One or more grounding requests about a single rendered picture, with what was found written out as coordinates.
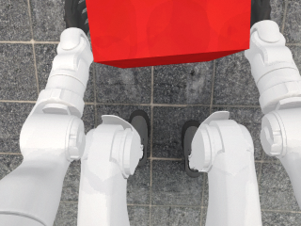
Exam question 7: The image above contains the left robot foot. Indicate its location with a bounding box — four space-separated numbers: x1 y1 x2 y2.
129 109 150 168

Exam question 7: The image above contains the left robot hand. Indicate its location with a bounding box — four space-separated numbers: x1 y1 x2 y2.
64 0 89 36

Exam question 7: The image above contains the right robot upper arm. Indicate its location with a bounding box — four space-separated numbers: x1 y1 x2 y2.
260 107 301 210

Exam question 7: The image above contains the left robot upper arm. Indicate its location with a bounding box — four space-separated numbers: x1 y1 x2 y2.
0 113 87 226

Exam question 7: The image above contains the carton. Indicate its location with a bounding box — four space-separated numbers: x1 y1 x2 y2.
86 0 251 69

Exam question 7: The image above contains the right robot thigh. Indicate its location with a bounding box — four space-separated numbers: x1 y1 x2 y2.
195 120 262 226

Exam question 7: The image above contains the left robot forearm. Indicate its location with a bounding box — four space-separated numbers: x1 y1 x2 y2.
19 27 94 155

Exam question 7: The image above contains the right robot forearm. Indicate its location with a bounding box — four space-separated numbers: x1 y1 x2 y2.
244 20 301 115

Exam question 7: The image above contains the right robot hand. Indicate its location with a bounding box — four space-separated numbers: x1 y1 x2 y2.
250 0 272 29

